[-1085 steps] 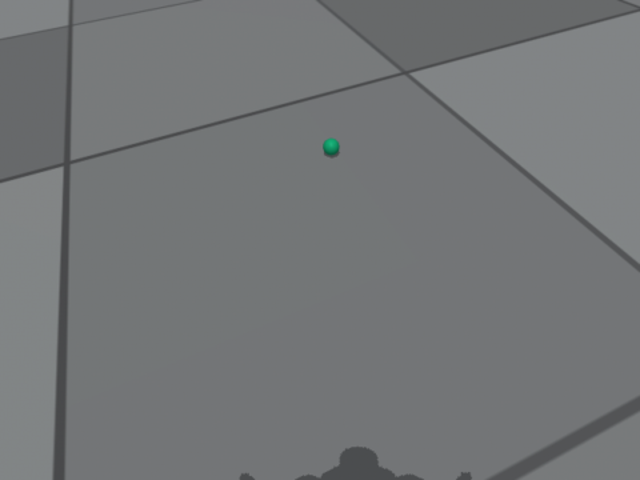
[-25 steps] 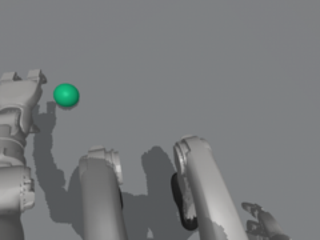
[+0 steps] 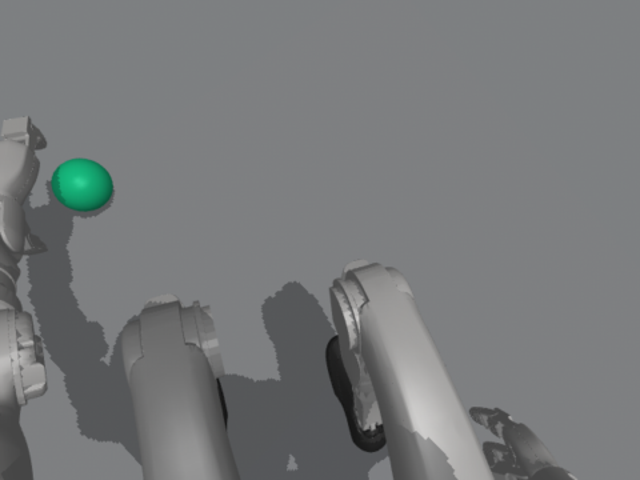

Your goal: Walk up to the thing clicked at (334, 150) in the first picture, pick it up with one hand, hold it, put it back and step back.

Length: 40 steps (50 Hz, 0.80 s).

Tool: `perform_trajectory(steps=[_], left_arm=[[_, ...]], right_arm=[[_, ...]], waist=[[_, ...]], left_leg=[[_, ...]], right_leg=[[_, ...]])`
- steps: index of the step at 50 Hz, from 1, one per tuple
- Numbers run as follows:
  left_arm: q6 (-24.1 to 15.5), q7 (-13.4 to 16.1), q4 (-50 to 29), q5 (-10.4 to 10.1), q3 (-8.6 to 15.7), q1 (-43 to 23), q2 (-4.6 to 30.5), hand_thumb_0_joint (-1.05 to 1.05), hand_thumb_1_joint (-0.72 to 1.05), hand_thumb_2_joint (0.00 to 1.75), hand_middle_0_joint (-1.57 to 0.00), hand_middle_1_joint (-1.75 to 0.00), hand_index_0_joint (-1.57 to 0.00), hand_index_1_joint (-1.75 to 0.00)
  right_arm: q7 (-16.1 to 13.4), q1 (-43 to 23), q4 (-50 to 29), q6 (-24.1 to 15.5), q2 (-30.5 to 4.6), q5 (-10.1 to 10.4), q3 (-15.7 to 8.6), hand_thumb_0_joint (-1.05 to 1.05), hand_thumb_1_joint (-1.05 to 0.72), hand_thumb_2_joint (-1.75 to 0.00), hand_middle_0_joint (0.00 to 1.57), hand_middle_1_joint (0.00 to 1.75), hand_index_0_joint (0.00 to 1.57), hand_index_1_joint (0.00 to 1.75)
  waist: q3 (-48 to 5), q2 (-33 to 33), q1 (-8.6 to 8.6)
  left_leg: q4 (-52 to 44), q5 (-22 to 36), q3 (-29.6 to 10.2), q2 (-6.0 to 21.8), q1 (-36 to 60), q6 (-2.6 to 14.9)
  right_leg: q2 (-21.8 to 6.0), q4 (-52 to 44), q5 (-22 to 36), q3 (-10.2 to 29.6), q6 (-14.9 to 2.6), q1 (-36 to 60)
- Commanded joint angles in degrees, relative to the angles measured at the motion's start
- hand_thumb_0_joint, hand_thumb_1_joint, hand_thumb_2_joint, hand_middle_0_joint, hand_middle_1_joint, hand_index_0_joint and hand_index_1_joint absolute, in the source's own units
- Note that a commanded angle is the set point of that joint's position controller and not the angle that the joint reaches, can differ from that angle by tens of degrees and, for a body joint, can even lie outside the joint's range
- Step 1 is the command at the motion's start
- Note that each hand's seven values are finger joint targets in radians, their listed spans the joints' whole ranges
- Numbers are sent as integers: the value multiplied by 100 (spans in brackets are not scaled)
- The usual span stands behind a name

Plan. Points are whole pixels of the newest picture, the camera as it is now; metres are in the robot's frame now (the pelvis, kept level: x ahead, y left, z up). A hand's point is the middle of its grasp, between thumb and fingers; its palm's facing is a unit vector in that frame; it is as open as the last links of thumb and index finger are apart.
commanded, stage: rise first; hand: left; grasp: from above
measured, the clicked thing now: (83, 185) +0.52 +0.31 -0.30
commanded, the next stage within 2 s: approach in 1.52 s
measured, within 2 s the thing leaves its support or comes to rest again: neither
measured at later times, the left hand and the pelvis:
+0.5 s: hand (22, 195) +0.47 +0.33 -0.18, palm faces -0.44 -0.09 -0.89, open 14.2 cm; pelvis +0.00 +0.00 -0.01, yaw -1 degrees
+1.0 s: hand (21, 192) +0.48 +0.34 -0.19, palm faces -0.45 -0.09 -0.89, open 14.2 cm; pelvis +0.00 +0.01 -0.02, yaw -2 degrees
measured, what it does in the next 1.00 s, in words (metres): stands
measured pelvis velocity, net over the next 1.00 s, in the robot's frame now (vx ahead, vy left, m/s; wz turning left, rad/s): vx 0.00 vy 0.01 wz -0.04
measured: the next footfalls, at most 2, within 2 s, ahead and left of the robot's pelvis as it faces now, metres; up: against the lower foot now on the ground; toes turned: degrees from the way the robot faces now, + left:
none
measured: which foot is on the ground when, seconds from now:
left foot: down 0.00-1.00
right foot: down 0.00-1.00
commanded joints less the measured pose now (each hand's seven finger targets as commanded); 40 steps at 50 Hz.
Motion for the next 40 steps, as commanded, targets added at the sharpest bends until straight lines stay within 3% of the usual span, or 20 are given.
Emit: perform_trajectory(steps=[1,4,7,9,19,25,40], left_arm=[[-11,206,-879,-54,143,-1747,1558,0,-61,108,-6,-100,-4,-103],[-36,233,-909,-42,218,-1796,1657,0,-57,102,-6,-103,-6,-103],[-48,225,-805,-23,104,-1813,1585,0,-57,102,-6,-103,-6,-103],[-46,245,-855,-24,211,-1783,1715,0,-58,103,-6,-103,-6,-103],[-43,246,-696,7,92,-1979,1720,0,-57,102,-6,-102,-6,-103],[-25,239,-587,55,5,-2024,1706,0,-58,103,-6,-104,-6,-104],[-53,222,-461,96,-20,-2347,2001,0,-57,102,-6,-104,-6,-104]], right_arm=[[-65,1140,-79,-9,-1432,6,-443,0,-91,-90,20,30,20,30],[-56,1155,-75,13,-1463,-14,-436,0,-90,-90,20,30,20,30],[-46,1152,-64,20,-1452,-23,-379,0,-91,-90,20,30,20,30],[-46,1227,-62,32,-1489,-35,-381,0,-90,-90,20,30,20,30],[-27,1201,-109,62,-1530,-61,-291,0,-90,-90,20,30,20,30],[-28,1184,-116,66,-1574,-70,-237,0,-91,-90,20,30,20,30],[-37,1142,-193,34,-1663,-116,-55,0,-90,-90,20,30,20,30]], waist=[[-3988,1817,11],[-4003,1933,0],[-3833,1967,-65],[-3950,1835,-51],[-3772,1973,-180],[-3737,2090,-230],[-3559,2281,-386]], left_leg=[[-1244,1077,702,55,3148,361],[-1213,1094,693,52,3130,350],[-1165,1081,706,44,2996,355],[-1129,1180,703,44,3013,374],[-1106,972,663,33,2865,359],[-1084,1165,617,46,3064,344],[-1024,923,511,60,2966,323]], right_leg=[[71,-1313,1516,-530,-474,1769],[67,-1246,1533,-546,-475,1719],[84,-1254,1561,-538,-471,1717],[80,-1277,1661,-541,-443,1879],[90,-1222,1497,-597,-450,1708],[90,-1144,1656,-629,-458,1590],[106,-1013,1459,-721,-471,1326]])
